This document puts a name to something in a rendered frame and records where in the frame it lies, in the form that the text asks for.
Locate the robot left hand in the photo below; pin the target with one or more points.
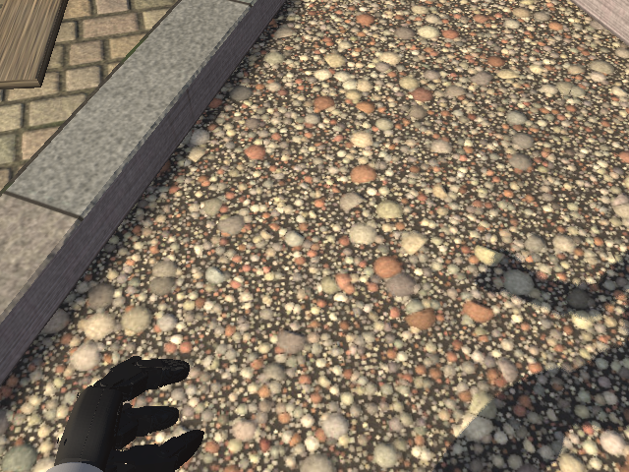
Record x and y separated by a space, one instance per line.
100 423

